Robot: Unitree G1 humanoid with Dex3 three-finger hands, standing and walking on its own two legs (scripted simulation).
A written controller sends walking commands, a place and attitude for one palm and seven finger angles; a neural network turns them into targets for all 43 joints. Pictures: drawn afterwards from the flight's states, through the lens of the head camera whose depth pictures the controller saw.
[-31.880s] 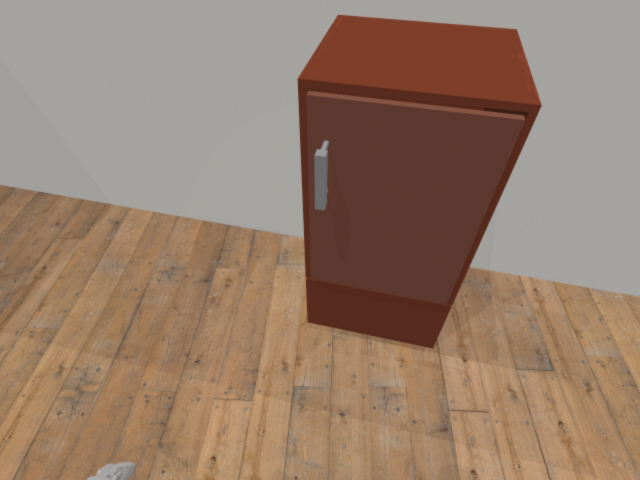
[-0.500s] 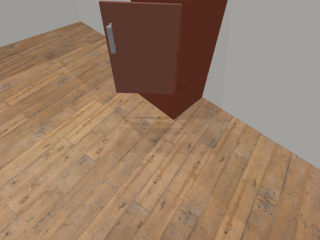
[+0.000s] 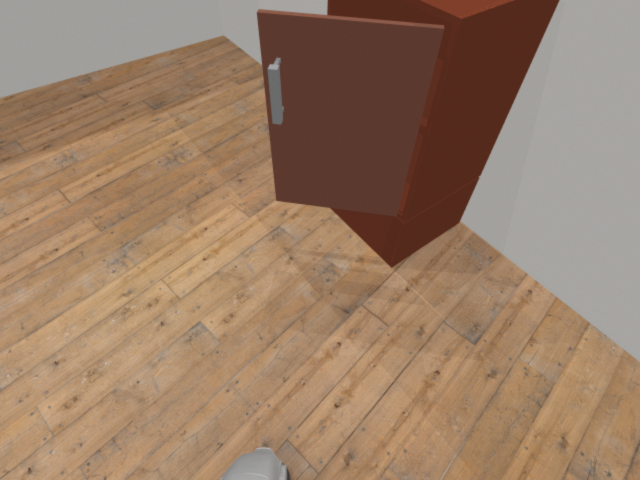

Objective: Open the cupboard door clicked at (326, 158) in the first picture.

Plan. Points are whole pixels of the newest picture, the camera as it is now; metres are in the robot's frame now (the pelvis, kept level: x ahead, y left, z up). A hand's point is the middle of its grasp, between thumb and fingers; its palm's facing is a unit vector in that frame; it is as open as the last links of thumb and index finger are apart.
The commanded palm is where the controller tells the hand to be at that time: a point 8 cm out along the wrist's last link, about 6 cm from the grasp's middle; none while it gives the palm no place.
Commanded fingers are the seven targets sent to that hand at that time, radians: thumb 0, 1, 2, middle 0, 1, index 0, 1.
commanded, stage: take the last steps up to it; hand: left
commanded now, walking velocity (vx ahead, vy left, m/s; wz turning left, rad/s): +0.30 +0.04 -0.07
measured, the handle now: (277, 91) +0.95 +0.21 -0.05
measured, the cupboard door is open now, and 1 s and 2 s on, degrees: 44 44 44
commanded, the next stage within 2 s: come to a stop and stand still in 0.88 s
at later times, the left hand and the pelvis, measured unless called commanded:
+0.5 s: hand (213, 367) +0.29 +0.21 -0.15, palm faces -0.07 -0.98 -0.20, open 7.3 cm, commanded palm none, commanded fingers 0.00 0.90 0.90 -0.20 -0.30 -0.20 -0.30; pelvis +0.16 +0.03 +0.01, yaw -4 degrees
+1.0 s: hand (234, 371) +0.30 +0.18 -0.19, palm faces +0.03 -0.99 -0.15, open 7.3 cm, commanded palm none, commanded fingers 0.00 0.90 0.90 -0.20 -0.30 -0.20 -0.30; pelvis +0.33 +0.01 -0.01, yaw -3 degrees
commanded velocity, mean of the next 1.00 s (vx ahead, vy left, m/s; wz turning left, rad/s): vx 0.23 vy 0.01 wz -0.02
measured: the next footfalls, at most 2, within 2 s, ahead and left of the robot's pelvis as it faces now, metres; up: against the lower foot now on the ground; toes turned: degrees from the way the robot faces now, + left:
left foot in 0.04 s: +0.16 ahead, +0.12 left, +0.00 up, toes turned +6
right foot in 0.60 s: +0.29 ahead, -0.11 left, +0.00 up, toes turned -12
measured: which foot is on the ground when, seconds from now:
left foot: up 0.00-0.02, down 0.04-0.60, up 0.62-0.96, down 0.98-1.00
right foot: down 0.00-0.06, up 0.08-0.58, down 0.60-1.00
